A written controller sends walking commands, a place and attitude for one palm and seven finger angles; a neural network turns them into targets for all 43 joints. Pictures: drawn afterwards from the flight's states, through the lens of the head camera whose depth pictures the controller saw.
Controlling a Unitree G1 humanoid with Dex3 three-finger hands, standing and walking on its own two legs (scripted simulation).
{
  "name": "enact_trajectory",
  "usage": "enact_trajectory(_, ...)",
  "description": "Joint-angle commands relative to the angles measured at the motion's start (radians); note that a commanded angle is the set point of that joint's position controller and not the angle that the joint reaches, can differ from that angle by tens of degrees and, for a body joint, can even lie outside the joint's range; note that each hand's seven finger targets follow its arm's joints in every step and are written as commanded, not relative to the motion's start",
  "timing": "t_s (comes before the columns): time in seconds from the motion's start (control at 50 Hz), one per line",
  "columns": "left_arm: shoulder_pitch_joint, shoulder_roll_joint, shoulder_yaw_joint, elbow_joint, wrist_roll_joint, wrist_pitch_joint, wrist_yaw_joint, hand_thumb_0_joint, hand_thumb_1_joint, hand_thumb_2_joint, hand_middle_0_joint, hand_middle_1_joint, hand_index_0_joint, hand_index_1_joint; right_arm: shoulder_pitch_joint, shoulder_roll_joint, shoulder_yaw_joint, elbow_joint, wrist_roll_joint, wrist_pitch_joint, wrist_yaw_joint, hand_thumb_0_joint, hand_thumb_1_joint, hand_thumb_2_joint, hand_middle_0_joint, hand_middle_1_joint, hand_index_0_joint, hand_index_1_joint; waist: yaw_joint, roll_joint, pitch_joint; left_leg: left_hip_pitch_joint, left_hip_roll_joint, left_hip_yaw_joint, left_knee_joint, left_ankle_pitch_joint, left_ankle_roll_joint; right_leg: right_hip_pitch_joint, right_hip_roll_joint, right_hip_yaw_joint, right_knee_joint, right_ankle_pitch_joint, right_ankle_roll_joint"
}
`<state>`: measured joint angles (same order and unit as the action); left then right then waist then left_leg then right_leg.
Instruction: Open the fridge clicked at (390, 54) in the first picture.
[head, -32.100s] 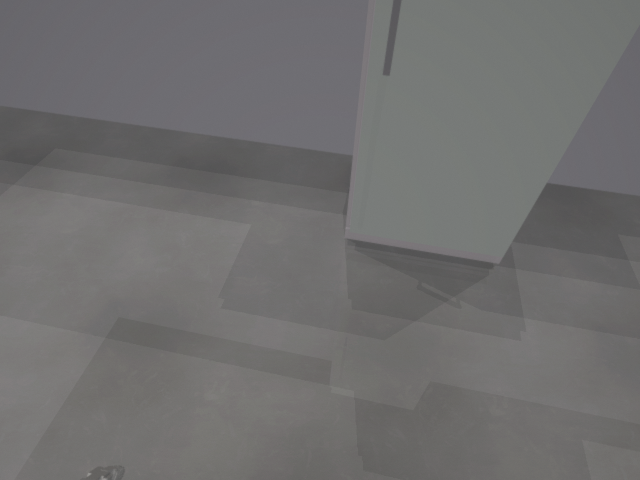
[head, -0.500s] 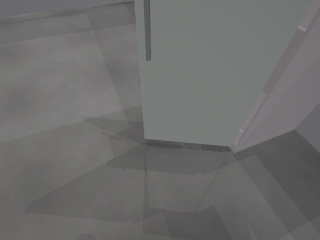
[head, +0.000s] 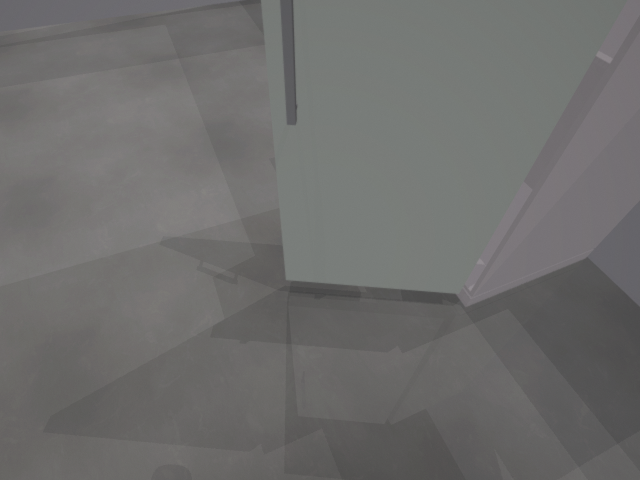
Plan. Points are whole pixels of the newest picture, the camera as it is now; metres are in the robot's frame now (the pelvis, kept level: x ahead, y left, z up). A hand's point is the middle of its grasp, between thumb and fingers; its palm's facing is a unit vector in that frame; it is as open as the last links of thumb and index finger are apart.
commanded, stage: look to check the result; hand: left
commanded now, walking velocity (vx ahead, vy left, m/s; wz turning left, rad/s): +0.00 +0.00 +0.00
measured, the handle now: out of the picture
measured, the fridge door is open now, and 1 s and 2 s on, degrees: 63 63 63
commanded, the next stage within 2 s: stand and wait in 0.32 s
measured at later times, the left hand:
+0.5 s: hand out of the picture +0.02 +0.17 -0.18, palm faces -0.02 -0.98 -0.21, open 7.4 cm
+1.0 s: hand out of the picture +0.03 +0.17 -0.17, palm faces -0.03 -0.97 -0.22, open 7.4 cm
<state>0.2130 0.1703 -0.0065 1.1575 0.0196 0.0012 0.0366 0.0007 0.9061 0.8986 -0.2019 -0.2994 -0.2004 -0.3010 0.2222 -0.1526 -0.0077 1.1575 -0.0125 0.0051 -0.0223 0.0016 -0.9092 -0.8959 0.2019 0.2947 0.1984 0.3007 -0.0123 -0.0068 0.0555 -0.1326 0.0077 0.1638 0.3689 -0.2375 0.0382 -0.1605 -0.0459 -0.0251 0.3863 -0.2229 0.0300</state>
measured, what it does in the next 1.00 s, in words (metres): stands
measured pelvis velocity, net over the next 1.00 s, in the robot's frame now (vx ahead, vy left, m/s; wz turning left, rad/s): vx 0.01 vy -0.01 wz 0.00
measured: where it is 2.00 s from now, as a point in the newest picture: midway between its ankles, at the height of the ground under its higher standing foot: outside the picture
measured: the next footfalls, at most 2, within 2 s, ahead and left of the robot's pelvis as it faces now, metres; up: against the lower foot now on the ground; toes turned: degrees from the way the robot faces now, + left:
none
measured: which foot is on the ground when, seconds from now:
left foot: down 0.00-1.00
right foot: down 0.00-1.00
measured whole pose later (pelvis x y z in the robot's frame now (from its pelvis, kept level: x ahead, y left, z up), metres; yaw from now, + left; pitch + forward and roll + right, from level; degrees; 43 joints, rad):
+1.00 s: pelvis +0.01 -0.01 +0.00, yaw +0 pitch +0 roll +0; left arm 0.20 0.19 -0.01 1.16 0.02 -0.01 0.03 0.00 0.91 0.90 -0.20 -0.30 -0.20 -0.30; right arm 0.22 -0.18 -0.01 1.16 -0.01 0.00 -0.02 0.00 -0.91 -0.90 0.20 0.29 0.20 0.30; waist -0.02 0.00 0.05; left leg -0.10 0.03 0.16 0.33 -0.23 0.02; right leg -0.13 -0.03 -0.03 0.35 -0.21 0.01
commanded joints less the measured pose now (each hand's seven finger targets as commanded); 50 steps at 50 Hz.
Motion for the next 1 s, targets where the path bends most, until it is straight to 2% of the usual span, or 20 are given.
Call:
enact_trajectory(0.0, 0.053, 0.109, 0.017, -0.029, 0.000, -0.021, 0.006, 0.000, 0.900, 0.900, -0.200, -0.300, -0.200, -0.300, 0.062, -0.109, -0.019, -0.021, -0.004, -0.014, -0.010, 0.000, -0.900, -0.900, 0.200, 0.300, 0.200, 0.300, -0.004, 0.007, -0.044, 0.058, 0.131, -0.113, -0.062, 0.243, -0.008, -0.019, -0.074, 0.058, -0.048, 0.227, -0.050)
enact_trajectory(0.06, 0.055, 0.107, 0.016, -0.025, -0.001, -0.020, 0.006, 0.000, 0.900, 0.900, -0.200, -0.300, -0.200, -0.300, 0.060, -0.108, -0.017, -0.018, -0.005, -0.013, -0.011, 0.000, -0.900, -0.900, 0.200, 0.300, 0.200, 0.300, -0.003, 0.024, -0.022, 0.048, 0.132, -0.113, -0.073, 0.218, -0.009, -0.025, -0.071, 0.061, -0.057, 0.201, -0.051)
enact_trajectory(0.1, 0.056, 0.110, 0.017, -0.025, 0.000, -0.021, 0.006, 0.000, 0.900, 0.900, -0.200, -0.300, -0.200, -0.300, 0.065, -0.105, -0.018, -0.016, -0.003, -0.014, -0.010, 0.000, -0.900, -0.900, 0.200, 0.300, 0.200, 0.300, -0.003, 0.015, -0.034, 0.052, 0.131, -0.113, -0.071, 0.221, -0.009, -0.016, -0.072, 0.061, -0.058, 0.211, -0.051)
enact_trajectory(0.12, 0.054, 0.106, 0.016, -0.023, -0.001, -0.020, 0.006, 0.000, 0.900, 0.900, -0.200, -0.300, -0.200, -0.300, 0.062, -0.105, -0.017, -0.018, -0.005, -0.013, -0.011, 0.000, -0.900, -0.900, 0.200, 0.300, 0.200, 0.300, -0.003, 0.020, -0.015, 0.044, 0.131, -0.113, -0.076, 0.209, -0.010, -0.025, -0.070, 0.062, -0.061, 0.198, -0.051)
enact_trajectory(0.2, 0.054, 0.106, 0.016, -0.023, 0.000, -0.021, 0.006, 0.000, 0.900, 0.900, -0.200, -0.300, -0.200, -0.300, 0.064, -0.106, -0.017, -0.017, -0.004, -0.012, -0.011, 0.000, -0.900, -0.900, 0.200, 0.300, 0.200, 0.300, -0.004, 0.007, -0.008, 0.041, 0.132, -0.115, -0.081, 0.194, -0.010, -0.025, -0.069, 0.064, -0.068, 0.191, -0.051)
enact_trajectory(0.28, 0.063, 0.112, 0.017, -0.024, 0.000, -0.024, 0.006, 0.000, 0.900, 0.900, -0.200, -0.300, -0.200, -0.300, 0.064, -0.111, -0.019, -0.020, -0.003, -0.014, -0.010, 0.000, -0.900, -0.900, 0.200, 0.300, 0.200, 0.300, -0.001, 0.012, -0.033, 0.056, 0.131, -0.113, -0.073, 0.208, -0.009, -0.014, -0.071, 0.066, -0.068, 0.211, -0.053)
enact_trajectory(0.36, 0.052, 0.110, 0.015, -0.025, -0.002, -0.023, 0.005, 0.000, 0.900, 0.900, -0.200, -0.300, -0.200, -0.300, 0.064, -0.110, -0.016, -0.015, -0.005, -0.014, -0.011, 0.000, -0.900, -0.900, 0.200, 0.300, 0.200, 0.300, -0.003, 0.017, -0.012, 0.045, 0.133, -0.113, -0.084, 0.206, -0.011, -0.018, -0.070, 0.067, -0.069, 0.206, -0.054)
enact_trajectory(0.38, 0.057, 0.113, 0.017, -0.026, -0.001, -0.024, 0.006, 0.000, 0.900, 0.900, -0.200, -0.300, -0.200, -0.300, 0.069, -0.114, -0.017, -0.018, -0.003, -0.015, -0.011, 0.000, -0.900, -0.900, 0.200, 0.300, 0.200, 0.300, -0.001, 0.016, -0.031, 0.052, 0.133, -0.114, -0.077, 0.219, -0.010, -0.008, -0.070, 0.066, -0.067, 0.217, -0.054)
enact_trajectory(0.54, 0.049, 0.118, 0.019, -0.028, -0.002, -0.026, 0.006, 0.000, 0.900, 0.900, -0.200, -0.300, -0.200, -0.300, 0.067, -0.115, -0.018, -0.016, -0.005, -0.017, -0.013, 0.000, -0.900, -0.900, 0.200, 0.300, 0.200, 0.300, -0.002, 0.011, -0.034, 0.067, 0.135, -0.112, -0.076, 0.258, -0.012, -0.002, -0.072, 0.065, -0.062, 0.260, -0.055)
enact_trajectory(0.68, 0.045, 0.131, 0.021, -0.031, -0.001, -0.028, 0.006, 0.000, 0.900, 0.900, -0.200, -0.300, -0.200, -0.300, 0.065, -0.126, -0.021, -0.017, -0.002, -0.015, -0.011, 0.000, -0.900, -0.900, 0.200, 0.300, 0.200, 0.300, -0.002, 0.002, -0.022, 0.063, 0.136, -0.114, -0.082, 0.223, -0.012, -0.006, -0.072, 0.067, -0.077, 0.237, -0.056)
enact_trajectory(0.74, 0.036, 0.131, 0.021, -0.033, -0.002, -0.027, 0.005, 0.000, 0.900, 0.900, -0.200, -0.300, -0.200, -0.300, 0.059, -0.127, -0.021, -0.016, -0.005, -0.014, -0.010, 0.000, -0.900, -0.900, 0.200, 0.300, 0.200, 0.300, -0.003, 0.018, -0.010, 0.053, 0.133, -0.113, -0.092, 0.189, -0.014, -0.010, -0.072, 0.073, -0.087, 0.207, -0.056)
enact_trajectory(0.82, 0.031, 0.138, 0.021, -0.034, -0.001, -0.029, 0.004, 0.000, 0.900, 0.900, -0.200, -0.300, -0.200, -0.300, 0.059, -0.133, -0.020, -0.015, -0.005, -0.016, -0.010, 0.000, -0.900, -0.900, 0.200, 0.300, 0.200, 0.300, -0.004, 0.016, -0.029, 0.062, 0.136, -0.113, -0.091, 0.205, -0.013, 0.000, -0.073, 0.072, -0.083, 0.222, -0.057)
enact_trajectory(0.94, 0.024, 0.141, 0.021, -0.032, -0.001, -0.027, 0.002, 0.000, 0.900, 0.900, -0.200, -0.300, -0.200, -0.300, 0.047, -0.141, -0.020, -0.017, -0.005, -0.015, -0.010, 0.000, -0.900, -0.900, 0.200, 0.300, 0.200, 0.300, -0.003, 0.009, -0.003, 0.054, 0.138, -0.115, -0.100, 0.186, -0.013, -0.016, -0.071, 0.074, -0.091, 0.199, -0.057)
enact_trajectory(0.98, 0.027, 0.154, 0.024, -0.035, -0.001, -0.030, 0.002, 0.000, 0.900, 0.900, -0.200, -0.300, -0.200, -0.300, 0.046, -0.152, -0.024, -0.022, -0.003, -0.016, -0.010, 0.000, -0.900, -0.900, 0.200, 0.300, 0.200, 0.300, -0.002, 0.002, -0.034, 0.069, 0.139, -0.116, -0.091, 0.203, -0.012, -0.002, -0.073, 0.074, -0.088, 0.223, -0.058)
